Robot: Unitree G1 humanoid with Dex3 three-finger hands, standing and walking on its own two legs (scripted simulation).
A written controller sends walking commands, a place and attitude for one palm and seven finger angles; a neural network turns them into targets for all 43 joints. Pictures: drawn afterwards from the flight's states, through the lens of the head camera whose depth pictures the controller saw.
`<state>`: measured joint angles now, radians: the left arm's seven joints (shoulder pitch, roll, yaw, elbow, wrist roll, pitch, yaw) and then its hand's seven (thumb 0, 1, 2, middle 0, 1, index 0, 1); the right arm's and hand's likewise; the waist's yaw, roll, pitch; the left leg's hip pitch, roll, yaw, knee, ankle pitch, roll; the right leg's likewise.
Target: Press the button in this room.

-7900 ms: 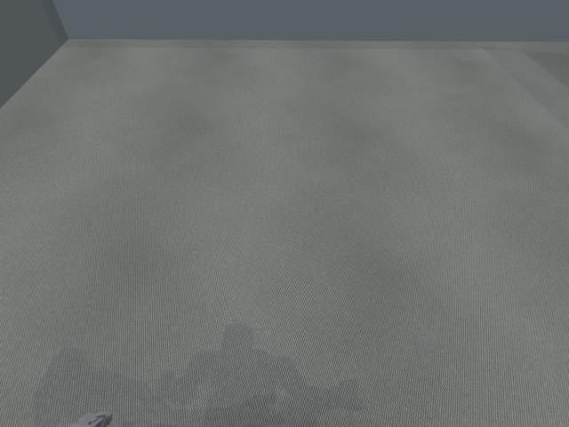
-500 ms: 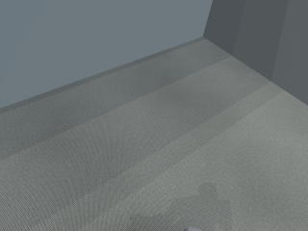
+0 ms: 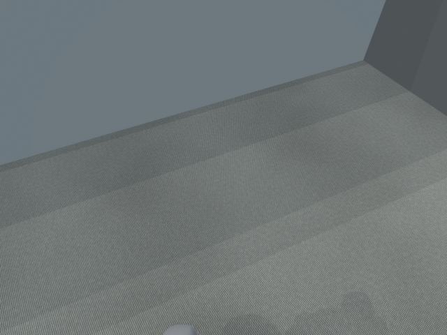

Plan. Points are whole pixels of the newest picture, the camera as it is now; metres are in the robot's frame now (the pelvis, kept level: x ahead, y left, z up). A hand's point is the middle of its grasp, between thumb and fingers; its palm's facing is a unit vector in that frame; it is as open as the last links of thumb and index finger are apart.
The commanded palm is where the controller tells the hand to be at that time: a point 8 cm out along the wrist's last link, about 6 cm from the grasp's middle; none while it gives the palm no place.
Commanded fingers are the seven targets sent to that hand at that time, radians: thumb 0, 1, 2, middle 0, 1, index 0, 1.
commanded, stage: turn or walk to find it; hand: left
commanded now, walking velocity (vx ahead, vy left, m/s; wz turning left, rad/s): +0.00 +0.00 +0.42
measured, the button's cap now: out of the picture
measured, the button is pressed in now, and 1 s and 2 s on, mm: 0 0 0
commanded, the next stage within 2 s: none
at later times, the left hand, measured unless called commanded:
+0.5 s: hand out of the picture +0.01 +0.27 -0.16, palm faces +0.23 -0.94 -0.25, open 7.4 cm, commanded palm none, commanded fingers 0.00 0.90 0.90 -0.20 -0.30 -0.20 -0.30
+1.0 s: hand out of the picture -0.07 +0.21 -0.16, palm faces +0.43 -0.87 -0.24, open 7.4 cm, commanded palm none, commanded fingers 0.00 0.90 0.90 -0.20 -0.30 -0.20 -0.30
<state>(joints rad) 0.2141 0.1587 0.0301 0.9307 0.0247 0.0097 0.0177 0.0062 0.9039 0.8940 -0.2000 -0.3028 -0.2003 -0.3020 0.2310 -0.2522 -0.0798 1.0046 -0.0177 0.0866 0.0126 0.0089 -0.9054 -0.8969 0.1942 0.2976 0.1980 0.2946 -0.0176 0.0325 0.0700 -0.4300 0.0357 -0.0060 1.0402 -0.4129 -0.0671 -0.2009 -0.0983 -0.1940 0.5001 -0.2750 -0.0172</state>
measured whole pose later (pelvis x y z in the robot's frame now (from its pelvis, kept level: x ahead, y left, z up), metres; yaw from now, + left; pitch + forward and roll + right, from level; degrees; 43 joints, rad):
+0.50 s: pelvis -0.03 +0.05 +0.00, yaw +11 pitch -1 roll -1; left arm 0.18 0.24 0.07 0.95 0.01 0.06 0.01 0.01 0.91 0.89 -0.19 -0.30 -0.19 -0.30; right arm 0.18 -0.19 -0.04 0.95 -0.02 0.03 0.00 0.01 -0.90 -0.90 0.20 0.30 0.20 0.30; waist 0.00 -0.01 0.06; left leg -0.23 -0.04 -0.01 0.45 -0.21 0.05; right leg -0.41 -0.08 -0.02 0.95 -0.42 0.09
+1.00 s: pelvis -0.05 +0.01 +0.00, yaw +25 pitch -1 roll +1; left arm 0.22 0.17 0.04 0.94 0.03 0.01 0.01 0.01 0.90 0.89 -0.20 -0.30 -0.20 -0.30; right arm 0.22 -0.25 -0.07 1.00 -0.01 0.08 0.01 0.01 -0.91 -0.90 0.19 0.30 0.20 0.29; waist 0.00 0.01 0.08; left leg -0.37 0.04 0.02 0.88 -0.45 -0.06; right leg -0.22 -0.13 -0.19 0.53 -0.29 0.01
